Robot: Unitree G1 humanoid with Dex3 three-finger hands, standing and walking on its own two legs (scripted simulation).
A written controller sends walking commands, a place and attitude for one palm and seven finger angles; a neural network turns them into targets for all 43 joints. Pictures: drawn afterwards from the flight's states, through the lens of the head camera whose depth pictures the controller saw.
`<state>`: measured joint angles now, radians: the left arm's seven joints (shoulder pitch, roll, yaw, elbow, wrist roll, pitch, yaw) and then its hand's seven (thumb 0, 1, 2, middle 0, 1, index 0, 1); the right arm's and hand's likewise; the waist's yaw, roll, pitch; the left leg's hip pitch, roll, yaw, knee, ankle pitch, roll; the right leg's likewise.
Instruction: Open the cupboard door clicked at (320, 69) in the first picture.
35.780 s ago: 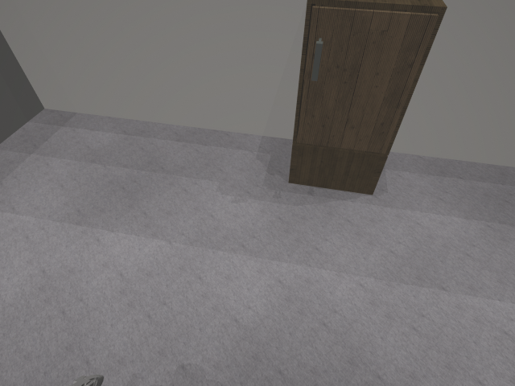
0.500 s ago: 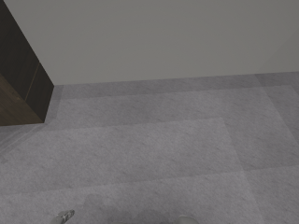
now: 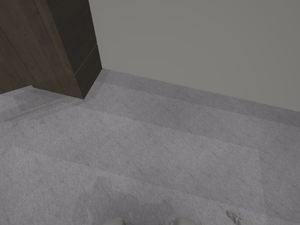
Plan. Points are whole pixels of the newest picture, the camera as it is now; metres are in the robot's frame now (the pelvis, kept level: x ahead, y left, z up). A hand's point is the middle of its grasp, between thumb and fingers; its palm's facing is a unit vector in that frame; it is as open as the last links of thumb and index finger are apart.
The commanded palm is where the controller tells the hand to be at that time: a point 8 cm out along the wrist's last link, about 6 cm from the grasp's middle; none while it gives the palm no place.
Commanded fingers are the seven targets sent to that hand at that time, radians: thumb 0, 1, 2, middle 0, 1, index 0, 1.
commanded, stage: turn to face it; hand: left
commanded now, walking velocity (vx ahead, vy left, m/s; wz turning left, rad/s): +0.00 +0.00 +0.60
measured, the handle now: out of the picture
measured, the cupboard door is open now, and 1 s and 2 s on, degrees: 43 43 43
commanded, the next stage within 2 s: take the last steps up to it in 0.88 s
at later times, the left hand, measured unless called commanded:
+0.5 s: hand out of the picture +0.04 +0.15 -0.15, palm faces +0.31 -0.92 -0.24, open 7.4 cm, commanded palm none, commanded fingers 0.00 0.90 0.90 -0.20 -0.30 -0.20 -0.30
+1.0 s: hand out of the picture +0.01 +0.13 -0.15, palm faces +0.48 -0.83 -0.28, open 7.4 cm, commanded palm none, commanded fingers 0.00 0.90 0.90 -0.20 -0.30 -0.20 -0.30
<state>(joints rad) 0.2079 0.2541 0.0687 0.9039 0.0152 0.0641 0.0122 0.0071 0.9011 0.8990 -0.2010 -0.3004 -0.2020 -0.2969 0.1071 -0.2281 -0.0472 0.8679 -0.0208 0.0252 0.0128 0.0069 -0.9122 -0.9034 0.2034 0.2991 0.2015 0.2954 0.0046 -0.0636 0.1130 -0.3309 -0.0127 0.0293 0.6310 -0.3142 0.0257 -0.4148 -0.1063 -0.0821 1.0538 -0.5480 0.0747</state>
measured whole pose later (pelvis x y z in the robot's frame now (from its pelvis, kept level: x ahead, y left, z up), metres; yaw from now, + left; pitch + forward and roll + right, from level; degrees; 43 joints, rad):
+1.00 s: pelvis +0.05 -0.08 +0.01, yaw +28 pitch +0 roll +1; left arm 0.22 0.20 0.04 0.92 0.02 0.01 0.01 0.00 0.90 0.90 -0.20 -0.30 -0.20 -0.30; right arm 0.17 -0.22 -0.05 0.96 -0.01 0.07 0.00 0.01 -0.91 -0.90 0.21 0.30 0.20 0.30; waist 0.00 0.03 0.07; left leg -0.39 -0.02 -0.04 0.84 -0.47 -0.02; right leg -0.25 -0.05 -0.08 0.60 -0.35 -0.02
